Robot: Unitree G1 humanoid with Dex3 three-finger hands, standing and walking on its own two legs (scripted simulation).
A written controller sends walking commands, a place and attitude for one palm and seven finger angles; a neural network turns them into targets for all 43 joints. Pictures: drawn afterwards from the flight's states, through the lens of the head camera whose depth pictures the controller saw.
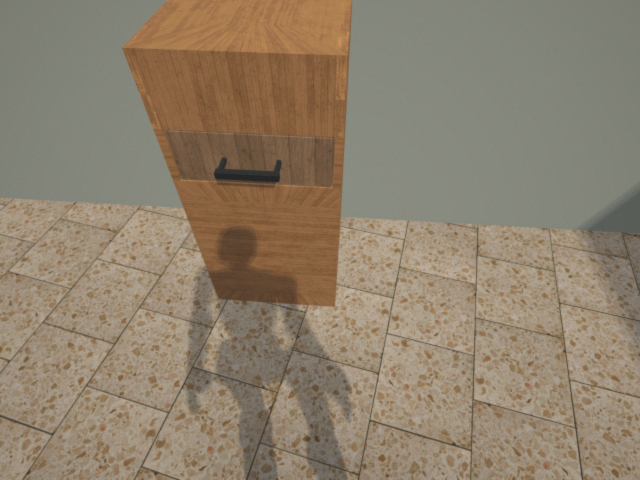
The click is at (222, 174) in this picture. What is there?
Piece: drawer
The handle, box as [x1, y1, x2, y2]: [214, 157, 281, 181]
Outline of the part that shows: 214,171 215,178 278,181 279,168 281,163 280,160 277,160 274,171 224,169 223,167 226,159 225,157 222,157 218,168 216,168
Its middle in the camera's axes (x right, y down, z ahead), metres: -0.17 -0.16 +0.91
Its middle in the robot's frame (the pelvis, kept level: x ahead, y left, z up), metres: +0.77 +0.22 -0.11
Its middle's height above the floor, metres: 0.66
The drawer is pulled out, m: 0.00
